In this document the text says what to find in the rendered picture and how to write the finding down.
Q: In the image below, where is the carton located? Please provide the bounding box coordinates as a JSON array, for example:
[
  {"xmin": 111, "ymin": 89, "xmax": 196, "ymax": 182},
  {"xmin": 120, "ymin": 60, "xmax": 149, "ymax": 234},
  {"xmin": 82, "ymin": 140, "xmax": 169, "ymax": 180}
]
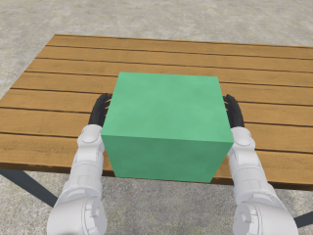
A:
[{"xmin": 101, "ymin": 71, "xmax": 235, "ymax": 183}]

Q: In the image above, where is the robot left upper arm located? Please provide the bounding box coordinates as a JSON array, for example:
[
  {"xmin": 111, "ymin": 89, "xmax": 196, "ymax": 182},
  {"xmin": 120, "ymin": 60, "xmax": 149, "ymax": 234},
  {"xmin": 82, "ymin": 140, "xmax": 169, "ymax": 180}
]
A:
[{"xmin": 47, "ymin": 195, "xmax": 108, "ymax": 235}]

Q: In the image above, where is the left robot forearm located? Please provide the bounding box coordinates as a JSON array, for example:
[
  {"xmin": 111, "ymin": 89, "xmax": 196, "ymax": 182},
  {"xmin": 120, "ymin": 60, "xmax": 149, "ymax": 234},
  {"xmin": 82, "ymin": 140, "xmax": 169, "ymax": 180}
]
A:
[{"xmin": 47, "ymin": 124, "xmax": 105, "ymax": 235}]

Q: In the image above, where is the robot left hand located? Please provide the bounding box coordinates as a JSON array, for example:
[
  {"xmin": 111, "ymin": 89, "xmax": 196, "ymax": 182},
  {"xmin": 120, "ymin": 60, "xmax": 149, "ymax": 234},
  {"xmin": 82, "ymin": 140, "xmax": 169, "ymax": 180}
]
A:
[{"xmin": 88, "ymin": 93, "xmax": 112, "ymax": 128}]

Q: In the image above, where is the table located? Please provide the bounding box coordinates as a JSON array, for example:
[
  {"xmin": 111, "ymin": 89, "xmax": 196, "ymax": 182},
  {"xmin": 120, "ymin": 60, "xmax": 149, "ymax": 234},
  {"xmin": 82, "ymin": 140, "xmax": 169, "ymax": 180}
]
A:
[{"xmin": 0, "ymin": 33, "xmax": 313, "ymax": 228}]

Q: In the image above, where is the right robot forearm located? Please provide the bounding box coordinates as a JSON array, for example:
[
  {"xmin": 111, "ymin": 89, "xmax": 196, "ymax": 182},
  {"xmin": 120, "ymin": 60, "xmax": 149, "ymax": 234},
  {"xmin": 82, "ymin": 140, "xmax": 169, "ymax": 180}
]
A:
[{"xmin": 227, "ymin": 126, "xmax": 298, "ymax": 235}]

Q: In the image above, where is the robot right upper arm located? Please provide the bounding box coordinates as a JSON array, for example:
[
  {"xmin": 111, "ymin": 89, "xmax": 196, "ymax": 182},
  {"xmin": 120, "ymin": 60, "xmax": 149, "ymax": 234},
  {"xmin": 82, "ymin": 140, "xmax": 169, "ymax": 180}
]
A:
[{"xmin": 233, "ymin": 200, "xmax": 298, "ymax": 235}]

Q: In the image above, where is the robot right hand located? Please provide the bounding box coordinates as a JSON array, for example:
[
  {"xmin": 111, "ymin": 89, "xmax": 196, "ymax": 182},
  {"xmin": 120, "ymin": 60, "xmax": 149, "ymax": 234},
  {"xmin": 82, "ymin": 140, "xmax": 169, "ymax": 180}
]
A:
[{"xmin": 222, "ymin": 94, "xmax": 245, "ymax": 128}]

